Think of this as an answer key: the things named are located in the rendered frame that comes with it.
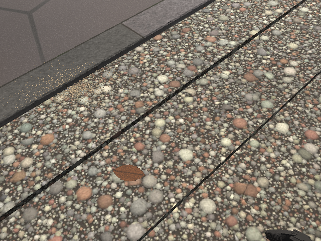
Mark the right robot hand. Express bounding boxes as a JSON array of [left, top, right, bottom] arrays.
[[265, 229, 312, 241]]

